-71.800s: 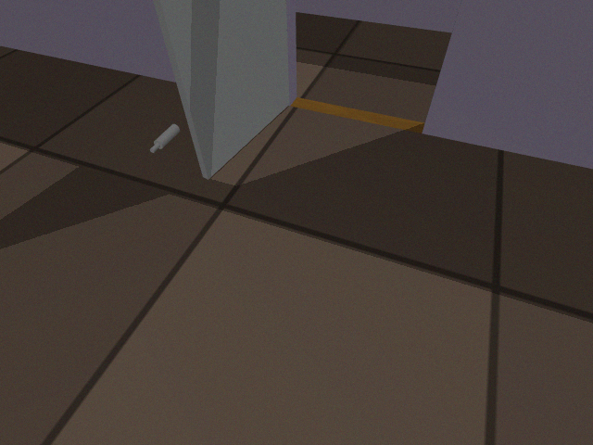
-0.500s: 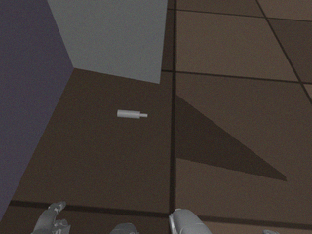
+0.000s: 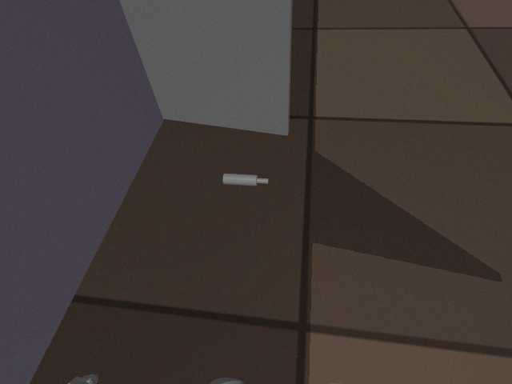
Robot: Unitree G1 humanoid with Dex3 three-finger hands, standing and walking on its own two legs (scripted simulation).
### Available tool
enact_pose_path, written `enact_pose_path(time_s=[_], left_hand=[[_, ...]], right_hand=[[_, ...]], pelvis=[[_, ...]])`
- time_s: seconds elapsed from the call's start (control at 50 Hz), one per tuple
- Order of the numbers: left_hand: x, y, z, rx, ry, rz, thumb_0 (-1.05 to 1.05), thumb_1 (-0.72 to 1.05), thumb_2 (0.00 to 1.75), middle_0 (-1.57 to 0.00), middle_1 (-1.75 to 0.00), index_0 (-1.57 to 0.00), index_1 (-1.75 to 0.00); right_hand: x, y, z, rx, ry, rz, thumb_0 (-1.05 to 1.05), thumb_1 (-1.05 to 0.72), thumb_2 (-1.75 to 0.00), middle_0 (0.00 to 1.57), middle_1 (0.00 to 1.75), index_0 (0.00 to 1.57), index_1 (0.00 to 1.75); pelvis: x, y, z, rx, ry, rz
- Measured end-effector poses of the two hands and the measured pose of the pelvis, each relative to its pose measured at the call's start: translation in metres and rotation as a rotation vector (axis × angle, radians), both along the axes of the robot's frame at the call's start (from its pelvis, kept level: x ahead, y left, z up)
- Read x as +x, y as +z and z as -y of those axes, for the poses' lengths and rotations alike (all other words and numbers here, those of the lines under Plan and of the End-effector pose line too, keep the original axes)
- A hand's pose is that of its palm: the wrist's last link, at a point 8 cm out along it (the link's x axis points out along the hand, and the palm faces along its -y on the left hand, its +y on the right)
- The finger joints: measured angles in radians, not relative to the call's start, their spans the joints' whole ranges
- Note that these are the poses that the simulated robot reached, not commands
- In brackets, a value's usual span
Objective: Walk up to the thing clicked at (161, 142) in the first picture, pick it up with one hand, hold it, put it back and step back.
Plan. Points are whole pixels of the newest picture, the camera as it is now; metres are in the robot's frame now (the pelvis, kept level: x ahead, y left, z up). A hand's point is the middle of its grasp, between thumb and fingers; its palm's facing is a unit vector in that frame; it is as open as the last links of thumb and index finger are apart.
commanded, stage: step back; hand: left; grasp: from above
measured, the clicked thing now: (246, 179) +1.11 +0.19 -0.73
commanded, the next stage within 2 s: stand in 0.90 s
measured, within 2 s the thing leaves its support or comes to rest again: neither
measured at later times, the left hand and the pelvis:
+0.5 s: hand out of the picture +0.07 +0.26 -0.13, palm faces +0.05 -0.92 -0.38, open 7.4 cm; pelvis +0.02 -0.01 +0.01, yaw +1 degrees
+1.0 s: hand (116, 375) +0.14 +0.29 -0.13, palm faces +0.01 -0.94 -0.35, open 7.4 cm; pelvis +0.05 +0.03 +0.02, yaw +0 degrees
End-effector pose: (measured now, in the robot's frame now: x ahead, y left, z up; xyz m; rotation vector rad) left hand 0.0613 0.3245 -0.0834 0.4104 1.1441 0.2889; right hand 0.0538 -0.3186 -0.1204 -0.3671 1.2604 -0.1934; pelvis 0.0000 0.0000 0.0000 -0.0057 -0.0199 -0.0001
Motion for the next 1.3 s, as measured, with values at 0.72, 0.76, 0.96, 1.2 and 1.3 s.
enact_pose_path(time_s=[0.72, 0.76, 0.96, 1.2, 1.3], left_hand=[[0.033, -0.026, -0.011, -0.093, 0.060, -0.037, 0.01, 0.90, 0.90, -0.20, -0.30, -0.20, -0.30], [0.043, -0.027, -0.014, -0.094, 0.048, -0.038, 0.01, 0.91, 0.90, -0.20, -0.30, -0.20, -0.30], [0.070, -0.018, -0.009, -0.106, 0.010, -0.014, 0.01, 0.91, 0.90, -0.20, -0.30, -0.20, -0.30], [0.069, -0.008, 0.008, -0.126, -0.021, -0.030, 0.01, 0.91, 0.90, -0.20, -0.30, -0.20, -0.30], [0.064, -0.008, 0.010, -0.127, -0.021, -0.049, 0.01, 0.91, 0.90, -0.20, -0.30, -0.20, -0.30]], right_hand=[[0.071, 0.013, -0.039, -0.001, 0.037, 0.062, 0.00, -0.90, -0.90, 0.20, 0.30, 0.20, 0.30], [0.078, 0.015, -0.045, 0.006, 0.036, 0.069, 0.00, -0.90, -0.90, 0.21, 0.30, 0.20, 0.30], [0.114, 0.023, -0.057, 0.038, 0.035, 0.148, 0.00, -0.90, -0.90, 0.21, 0.30, 0.20, 0.30], [0.097, 0.029, -0.049, 0.060, 0.004, 0.117, 0.00, -0.90, -0.90, 0.21, 0.30, 0.20, 0.30], [0.078, 0.028, -0.043, 0.053, -0.021, 0.070, 0.00, -0.90, -0.90, 0.21, 0.30, 0.20, 0.30]], pelvis=[[0.041, 0.003, -0.023, 0.016, 0.021, 0.017], [0.045, 0.004, -0.024, 0.008, 0.014, 0.012], [0.051, 0.013, -0.026, -0.003, 0.005, 0.014], [0.049, 0.024, -0.022, 0.004, 0.006, 0.027], [0.048, 0.026, -0.020, 0.004, 0.004, 0.027]])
